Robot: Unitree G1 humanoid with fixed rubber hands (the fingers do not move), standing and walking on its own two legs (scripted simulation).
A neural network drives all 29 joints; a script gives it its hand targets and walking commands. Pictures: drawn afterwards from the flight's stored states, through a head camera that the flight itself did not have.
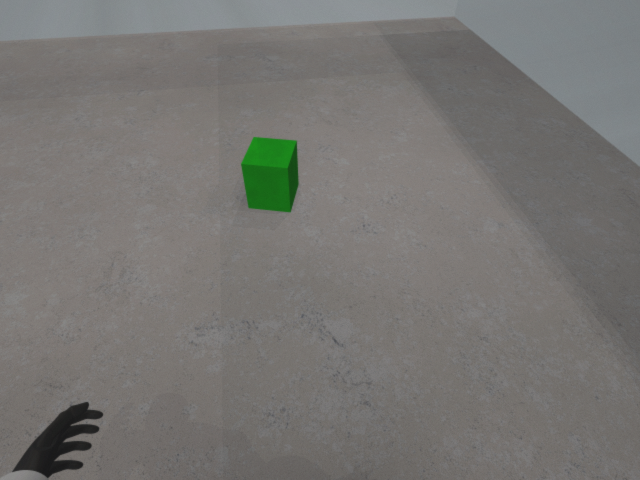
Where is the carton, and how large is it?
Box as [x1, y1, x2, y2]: [241, 137, 298, 211]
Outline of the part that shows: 253,137 241,163 248,206 252,208 290,211 298,183 296,141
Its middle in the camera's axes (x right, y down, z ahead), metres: -0.23 -0.31 +1.80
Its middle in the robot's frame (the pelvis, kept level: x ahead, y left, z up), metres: +1.53 +0.12 -0.63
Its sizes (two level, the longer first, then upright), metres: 0.210 0.200 0.250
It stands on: the floor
